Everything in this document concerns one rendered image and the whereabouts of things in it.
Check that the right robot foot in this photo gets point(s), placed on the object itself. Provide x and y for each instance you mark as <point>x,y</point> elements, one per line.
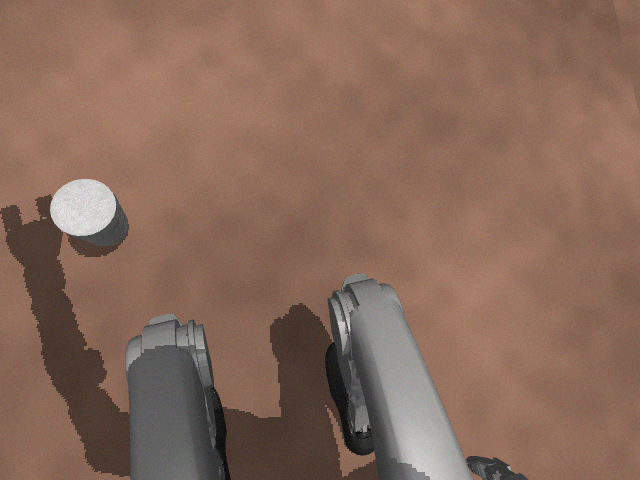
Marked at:
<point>358,442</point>

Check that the right robot hand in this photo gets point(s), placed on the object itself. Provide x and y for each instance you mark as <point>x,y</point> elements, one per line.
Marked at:
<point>492,469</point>

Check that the cup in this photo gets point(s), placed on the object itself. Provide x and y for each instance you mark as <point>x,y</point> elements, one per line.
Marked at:
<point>88,209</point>

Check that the left robot foot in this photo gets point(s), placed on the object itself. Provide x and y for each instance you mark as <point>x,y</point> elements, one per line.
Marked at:
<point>220,435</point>

